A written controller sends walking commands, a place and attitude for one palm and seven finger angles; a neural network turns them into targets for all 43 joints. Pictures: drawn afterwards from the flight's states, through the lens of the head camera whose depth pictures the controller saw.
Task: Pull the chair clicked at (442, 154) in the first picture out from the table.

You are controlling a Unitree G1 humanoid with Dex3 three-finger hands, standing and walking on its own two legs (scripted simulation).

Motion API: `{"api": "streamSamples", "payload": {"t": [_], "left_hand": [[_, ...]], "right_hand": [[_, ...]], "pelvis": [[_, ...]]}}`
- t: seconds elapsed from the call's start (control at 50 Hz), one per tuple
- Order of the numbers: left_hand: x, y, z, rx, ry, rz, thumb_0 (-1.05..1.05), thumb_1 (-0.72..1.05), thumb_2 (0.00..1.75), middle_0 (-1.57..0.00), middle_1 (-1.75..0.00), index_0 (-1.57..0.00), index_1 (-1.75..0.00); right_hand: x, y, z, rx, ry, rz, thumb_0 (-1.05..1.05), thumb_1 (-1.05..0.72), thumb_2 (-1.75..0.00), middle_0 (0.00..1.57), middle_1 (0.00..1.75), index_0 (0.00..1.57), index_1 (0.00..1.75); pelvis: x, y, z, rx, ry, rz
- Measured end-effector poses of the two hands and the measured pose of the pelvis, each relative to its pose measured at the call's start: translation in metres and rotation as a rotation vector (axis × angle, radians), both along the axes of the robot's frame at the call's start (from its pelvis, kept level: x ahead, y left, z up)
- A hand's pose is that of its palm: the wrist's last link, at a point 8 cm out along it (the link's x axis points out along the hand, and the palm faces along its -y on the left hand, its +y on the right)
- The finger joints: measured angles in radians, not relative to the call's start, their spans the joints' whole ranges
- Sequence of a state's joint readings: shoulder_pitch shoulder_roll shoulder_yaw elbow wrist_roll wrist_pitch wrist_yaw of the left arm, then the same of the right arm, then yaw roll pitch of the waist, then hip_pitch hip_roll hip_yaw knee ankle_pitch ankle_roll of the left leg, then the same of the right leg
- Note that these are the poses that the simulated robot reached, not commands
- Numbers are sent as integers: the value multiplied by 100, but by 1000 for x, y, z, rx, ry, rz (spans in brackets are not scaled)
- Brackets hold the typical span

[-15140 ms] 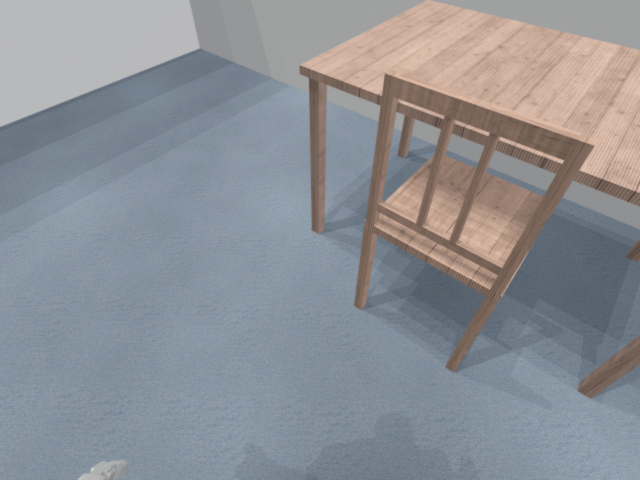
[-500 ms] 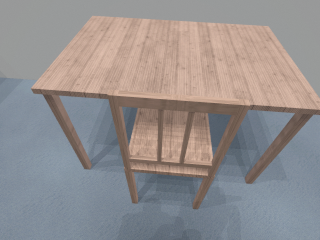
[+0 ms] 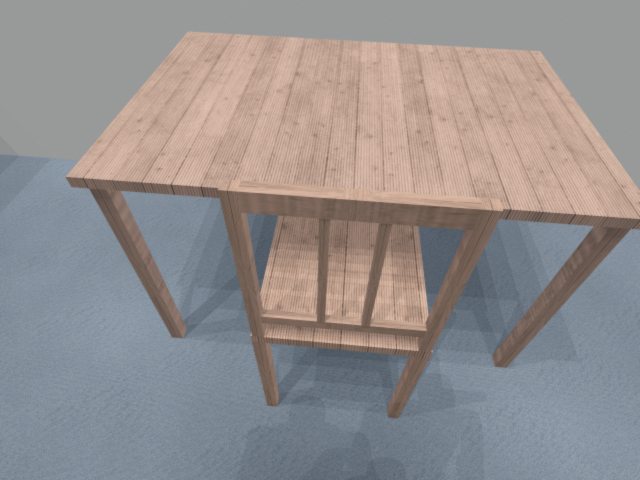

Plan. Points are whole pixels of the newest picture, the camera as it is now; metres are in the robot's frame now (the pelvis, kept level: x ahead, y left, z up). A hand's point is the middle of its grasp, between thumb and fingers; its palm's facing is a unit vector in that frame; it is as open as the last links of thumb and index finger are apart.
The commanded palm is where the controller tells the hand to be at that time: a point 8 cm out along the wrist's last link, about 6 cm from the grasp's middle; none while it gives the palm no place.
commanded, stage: look again from close up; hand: left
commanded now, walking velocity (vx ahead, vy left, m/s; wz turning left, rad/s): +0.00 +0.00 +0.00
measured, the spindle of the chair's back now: (322, 274) +0.47 +0.03 -0.08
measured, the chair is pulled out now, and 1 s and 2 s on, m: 0.00 0.00 0.00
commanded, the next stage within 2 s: raise the hand toward the chair's back in 0.64 s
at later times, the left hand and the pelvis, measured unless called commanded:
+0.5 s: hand out of the picture -0.04 +0.16 -0.18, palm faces +0.03 -0.98 -0.17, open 7.4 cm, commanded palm none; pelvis -0.01 +0.00 +0.00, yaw +0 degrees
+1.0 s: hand (193, 442) +0.17 +0.16 -0.02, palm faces +0.07 -1.00 -0.02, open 7.9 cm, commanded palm +0.10 +0.22 -0.07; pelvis -0.05 +0.01 -0.04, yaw +3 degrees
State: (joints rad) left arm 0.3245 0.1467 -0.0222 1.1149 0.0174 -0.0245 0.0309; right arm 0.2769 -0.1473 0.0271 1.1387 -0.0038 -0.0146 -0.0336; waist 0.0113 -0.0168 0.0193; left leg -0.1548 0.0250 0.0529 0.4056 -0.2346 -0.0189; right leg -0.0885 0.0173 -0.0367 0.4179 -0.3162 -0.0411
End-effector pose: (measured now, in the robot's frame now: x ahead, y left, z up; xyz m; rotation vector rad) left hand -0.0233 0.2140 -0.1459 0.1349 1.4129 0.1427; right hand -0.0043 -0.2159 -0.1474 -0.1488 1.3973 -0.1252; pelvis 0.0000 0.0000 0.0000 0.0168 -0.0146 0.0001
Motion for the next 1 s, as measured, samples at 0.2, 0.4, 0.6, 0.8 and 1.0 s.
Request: {"api": "streamSamples", "payload": {"t": [0.2,0.4,0.6,0.8,1.0], "left_hand": [[-7,-2,-1,-5,5,6,1,91,90,-20,-30,-20,-29],[-14,-4,0,-8,14,12,1,91,90,-20,-30,-20,-29],[-20,-6,0,-7,19,14,1,91,90,-20,-30,-20,-29],[1,3,16,28,-135,82,2,92,90,-20,-30,-20,-29],[167,3,130,-85,-1238,-81,3,83,85,-18,-28,-18,-27]], "right_hand": [[-3,1,0,-1,1,-3,1,-92,-90,20,30,20,30],[-7,1,0,1,-2,-3,1,-92,-90,20,30,20,30],[-14,2,-1,9,10,-5,1,-92,-90,20,30,20,30],[-10,-5,2,-27,-70,0,2,-93,-90,21,30,20,30],[99,-36,36,-111,-733,160,2,-92,-90,20,30,20,30]], "pelvis": [[-2,0,0,-1,-6,0],[-6,0,1,-1,-10,0],[-9,-2,1,-1,-9,1],[-17,0,-1,-18,-12,-2],[-55,6,-35,-14,129,50]]}}
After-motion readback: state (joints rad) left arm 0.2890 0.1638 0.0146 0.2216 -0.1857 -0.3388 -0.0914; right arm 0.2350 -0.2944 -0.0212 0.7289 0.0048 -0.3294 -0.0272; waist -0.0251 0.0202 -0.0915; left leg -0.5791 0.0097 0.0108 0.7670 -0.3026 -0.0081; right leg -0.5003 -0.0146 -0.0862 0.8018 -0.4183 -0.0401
